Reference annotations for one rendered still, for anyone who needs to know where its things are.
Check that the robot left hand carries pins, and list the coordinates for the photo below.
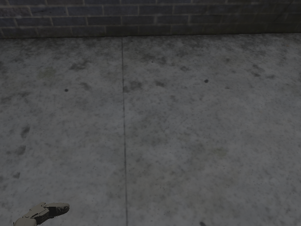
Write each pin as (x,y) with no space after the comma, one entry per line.
(41,212)

